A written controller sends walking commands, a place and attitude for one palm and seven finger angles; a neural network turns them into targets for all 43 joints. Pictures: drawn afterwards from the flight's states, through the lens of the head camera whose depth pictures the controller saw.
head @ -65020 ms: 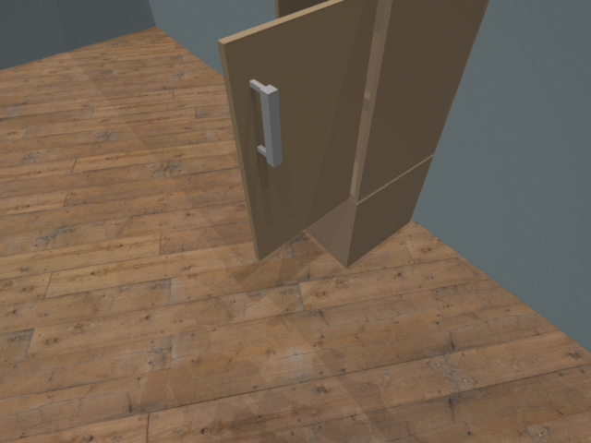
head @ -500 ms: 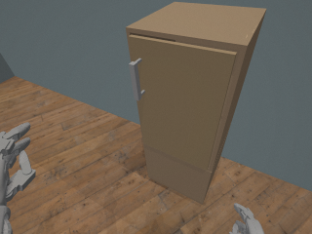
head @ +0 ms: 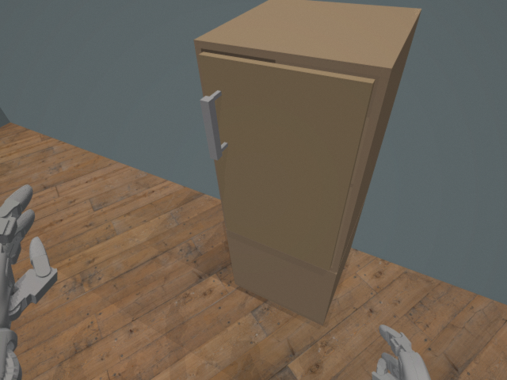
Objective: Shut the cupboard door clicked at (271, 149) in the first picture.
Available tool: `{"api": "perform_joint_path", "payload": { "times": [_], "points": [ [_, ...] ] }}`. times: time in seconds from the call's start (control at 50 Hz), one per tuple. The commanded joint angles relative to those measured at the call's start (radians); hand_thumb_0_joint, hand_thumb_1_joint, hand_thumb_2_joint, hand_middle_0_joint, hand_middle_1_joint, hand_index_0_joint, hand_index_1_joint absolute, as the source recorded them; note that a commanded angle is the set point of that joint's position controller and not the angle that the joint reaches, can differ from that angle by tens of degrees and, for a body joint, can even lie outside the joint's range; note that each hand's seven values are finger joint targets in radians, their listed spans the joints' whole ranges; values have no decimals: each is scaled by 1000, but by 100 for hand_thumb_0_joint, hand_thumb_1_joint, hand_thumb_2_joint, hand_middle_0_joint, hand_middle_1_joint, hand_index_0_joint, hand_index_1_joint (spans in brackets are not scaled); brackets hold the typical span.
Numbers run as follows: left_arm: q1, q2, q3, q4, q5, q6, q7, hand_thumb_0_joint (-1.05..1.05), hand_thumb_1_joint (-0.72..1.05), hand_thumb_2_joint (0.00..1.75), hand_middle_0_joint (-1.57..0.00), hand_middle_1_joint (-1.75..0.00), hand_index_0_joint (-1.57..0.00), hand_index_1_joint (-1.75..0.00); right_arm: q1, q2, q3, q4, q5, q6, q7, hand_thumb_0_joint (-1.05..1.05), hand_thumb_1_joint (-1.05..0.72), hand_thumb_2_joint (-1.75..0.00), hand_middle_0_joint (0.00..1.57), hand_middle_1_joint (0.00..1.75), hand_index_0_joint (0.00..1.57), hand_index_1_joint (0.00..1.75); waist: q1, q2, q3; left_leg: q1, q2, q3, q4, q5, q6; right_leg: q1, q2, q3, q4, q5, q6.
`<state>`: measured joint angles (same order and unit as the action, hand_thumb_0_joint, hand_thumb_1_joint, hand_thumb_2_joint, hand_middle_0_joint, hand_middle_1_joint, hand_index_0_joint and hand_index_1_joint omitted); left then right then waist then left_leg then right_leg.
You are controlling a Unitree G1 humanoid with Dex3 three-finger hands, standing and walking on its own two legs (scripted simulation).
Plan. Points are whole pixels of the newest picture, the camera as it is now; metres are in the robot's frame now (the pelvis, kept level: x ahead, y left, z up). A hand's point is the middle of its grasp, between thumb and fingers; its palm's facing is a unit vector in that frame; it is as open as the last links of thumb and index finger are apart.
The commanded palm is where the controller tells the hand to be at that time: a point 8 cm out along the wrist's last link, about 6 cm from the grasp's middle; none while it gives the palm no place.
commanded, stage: step back with the hand held close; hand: left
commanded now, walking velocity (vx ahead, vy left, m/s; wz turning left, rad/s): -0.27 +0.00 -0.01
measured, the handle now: (216, 125) +0.64 +0.16 +0.09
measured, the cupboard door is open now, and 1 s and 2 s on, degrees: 0 0 0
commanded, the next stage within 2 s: stop stepping back and stand still in 1.28 s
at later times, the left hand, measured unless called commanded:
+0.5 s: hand (13, 317) +0.14 +0.28 +0.15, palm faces +0.44 -0.76 -0.47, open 7.4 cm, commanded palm +0.08 +0.32 +0.17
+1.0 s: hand out of the picture +0.07 +0.28 +0.16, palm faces +0.48 -0.77 -0.43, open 7.4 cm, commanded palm +0.00 +0.32 +0.17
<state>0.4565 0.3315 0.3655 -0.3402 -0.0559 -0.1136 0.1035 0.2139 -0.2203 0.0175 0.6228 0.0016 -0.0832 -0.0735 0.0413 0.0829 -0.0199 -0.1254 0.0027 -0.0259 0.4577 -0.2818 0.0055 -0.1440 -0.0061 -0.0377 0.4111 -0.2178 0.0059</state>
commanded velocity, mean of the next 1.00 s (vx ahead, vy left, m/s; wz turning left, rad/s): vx -0.31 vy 0.00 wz -0.03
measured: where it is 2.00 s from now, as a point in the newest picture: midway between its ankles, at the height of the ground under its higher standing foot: outside the picture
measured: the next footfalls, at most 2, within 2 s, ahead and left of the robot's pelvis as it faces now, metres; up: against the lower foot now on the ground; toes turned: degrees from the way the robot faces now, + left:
right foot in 1.20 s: -0.17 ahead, -0.12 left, +0.00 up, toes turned +8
right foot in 1.72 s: -0.23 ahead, -0.04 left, +0.00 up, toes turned -3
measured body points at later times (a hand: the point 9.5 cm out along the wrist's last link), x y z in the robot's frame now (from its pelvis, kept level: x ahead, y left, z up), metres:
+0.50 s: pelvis -0.06 +0.02 -0.02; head -0.06 +0.01 +0.43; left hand +0.11 +0.32 +0.18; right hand +0.10 -0.22 -0.09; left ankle -0.02 +0.12 -0.74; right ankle +0.01 -0.12 -0.74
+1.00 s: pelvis -0.12 +0.02 -0.02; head -0.11 +0.03 +0.43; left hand +0.04 +0.32 +0.18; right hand +0.05 -0.23 -0.10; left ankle -0.02 +0.12 -0.74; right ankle +0.00 -0.12 -0.74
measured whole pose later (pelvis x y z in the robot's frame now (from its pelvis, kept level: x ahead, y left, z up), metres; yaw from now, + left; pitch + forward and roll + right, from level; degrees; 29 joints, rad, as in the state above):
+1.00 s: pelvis -0.12 +0.02 -0.02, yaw +4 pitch +0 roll -1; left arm 0.52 0.42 0.42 -0.51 -0.03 -0.27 0.17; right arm 0.22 -0.23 -0.02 0.61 0.00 -0.06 -0.06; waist -0.02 -0.02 0.01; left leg -0.50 -0.02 -0.01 0.69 -0.30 0.02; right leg -0.46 -0.01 0.00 0.59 -0.15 0.03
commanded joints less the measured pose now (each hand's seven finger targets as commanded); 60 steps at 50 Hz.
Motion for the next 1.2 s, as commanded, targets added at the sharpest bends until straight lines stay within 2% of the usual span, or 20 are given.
{"api": "perform_joint_path", "payload": {
  "times": [0.0,0.2,0.28,0.42,0.52,0.56,0.66,0.74,0.78,0.82,0.86,0.88,0.92,0.96,1.0,1.02,1.06,1.1,1.14,1.18],
  "points": [
    [-17,212,130,-219,0,-104,25,0,90,90,-20,-30,-20,-30,-109,-119,-59,-168,7,-19,-7,0,-90,-90,20,30,20,30,-31,-92,-69,-120,15,-5,30,175,17,-22,-134,110,-72,190,-60],
    [43,266,181,-297,-6,-106,55,0,90,90,-20,-30,-20,-30,-104,-136,-73,-215,13,34,-32,0,-90,-90,20,30,20,30,-30,-6,-159,-184,83,-46,-33,437,6,37,-61,37,132,350,-11],
    [43,258,181,-306,1,-113,57,0,90,90,-20,-30,-20,-30,-98,-140,-74,-223,13,34,-35,0,-90,-90,20,30,20,30,-31,10,-124,-314,106,-72,-82,244,32,62,-43,44,164,252,2],
    [25,254,196,-274,28,-149,66,0,90,90,-20,-30,-20,-30,-75,-143,-73,-231,16,14,-28,0,-90,-90,20,30,20,30,-43,-25,-39,-611,94,-89,-100,-286,77,110,-50,102,165,56,-1],
    [-1,270,197,-318,32,-180,78,0,90,90,-20,-30,-20,-30,-61,-137,-70,-220,10,-13,-23,0,-90,-90,20,30,20,30,-50,-74,-39,-519,48,-67,8,-294,58,-56,-90,166,37,-161,-28],
    [-27,293,210,-341,35,-191,84,0,90,90,-20,-30,-20,-30,-62,-147,-69,-209,3,-24,-28,0,-90,-90,20,30,20,30,-54,-33,-28,-499,53,-78,-14,-306,55,-96,-77,150,23,-217,-25],
    [1,282,221,-334,46,-214,89,0,90,90,-20,-30,-20,-30,-60,-156,-71,-204,9,-58,-34,0,-90,-90,20,30,20,30,-44,93,-60,-674,142,-164,-187,-398,92,128,29,59,249,-24,15],
    [5,273,228,-310,53,-226,79,0,90,90,-20,-30,-20,-30,-58,-154,-75,-205,2,-69,-27,0,-90,-90,20,30,20,30,-40,60,-42,-803,127,-131,-118,-412,106,214,17,128,290,107,6],
    [11,257,213,-288,51,-230,72,0,90,90,-20,-30,-20,-30,-44,-142,-78,-195,3,-68,-18,0,-90,-90,20,30,20,30,-46,-47,-27,-741,78,-95,-11,-381,80,111,-32,207,189,64,-20],
    [6,274,209,-309,37,-227,73,0,90,90,-20,-30,-20,-30,-44,-129,-81,-184,3,-63,-4,0,-90,-90,20,30,20,30,-48,-159,-47,-552,20,-36,160,-277,34,-102,-141,329,7,-103,-74],
    [-15,305,212,-345,24,-219,84,0,90,90,-20,-30,-20,-30,-44,-117,-78,-163,-4,-49,6,0,-90,-90,20,30,20,30,-56,-207,-64,-342,-13,5,276,-157,2,-302,-220,354,-121,-205,-114],
    [-2,295,201,-339,24,-215,87,0,90,90,-20,-30,-20,-30,-52,-98,-70,-159,-3,-40,8,0,-90,-90,20,30,20,30,-59,-227,-74,-296,-11,9,281,-137,1,-332,-225,310,-128,-227,-107],
    [8,311,219,-361,20,-213,95,0,90,90,-20,-30,-20,-30,-55,-104,-73,-158,3,-29,2,0,-90,-90,20,30,20,30,-65,-181,-91,-251,-1,-6,190,-131,11,-354,-174,218,-95,-242,-72],
    [22,320,237,-384,18,-219,99,0,90,90,-20,-30,-20,-30,-63,-128,-80,-170,5,-26,-13,0,-90,-90,20,30,20,30,-70,-24,-71,-324,65,-93,17,-252,41,-323,-74,140,8,-278,-28],
    [20,286,243,-406,33,-233,97,0,90,90,-20,-30,-20,-30,-76,-147,-77,-189,7,-47,-24,0,-90,-90,20,30,20,30,-59,210,-82,-659,247,-282,-270,-496,120,-7,79,41,412,-116,20],
    [-3,301,265,-429,33,-238,90,0,90,90,-20,-30,-20,-30,-87,-139,-88,-186,0,-61,-26,0,-90,-90,20,30,20,30,-42,240,-110,-694,311,-316,-305,-446,139,53,103,36,535,-105,25],
    [25,314,279,-393,25,-243,77,0,90,90,-20,-30,-20,-30,-89,-135,-106,-173,0,-88,-20,0,-90,-90,20,30,20,30,-35,112,-149,-568,312,-245,-218,-313,128,7,97,70,507,-173,16],
    [77,258,238,-351,10,-236,67,0,90,90,-20,-30,-20,-30,-91,-130,-96,-166,-1,-102,-10,0,-90,-90,20,30,20,30,-36,131,-87,-535,284,-181,-187,-315,107,-30,83,59,369,-200,0],
    [35,238,193,-369,0,-241,54,0,90,90,-20,-30,-20,-30,-88,-121,-77,-135,-8,-111,-4,0,-90,-90,20,30,20,30,-45,130,-60,-405,253,-143,-156,-199,71,-103,64,67,184,-143,-17],
    [-36,246,176,-381,3,-257,53,0,90,90,-20,-30,-20,-30,-83,-118,-71,-106,-21,-118,-7,0,-90,-90,20,30,20,30,-51,77,-77,-262,200,-87,-84,-19,33,-186,14,147,57,-14,-33]
  ]
}}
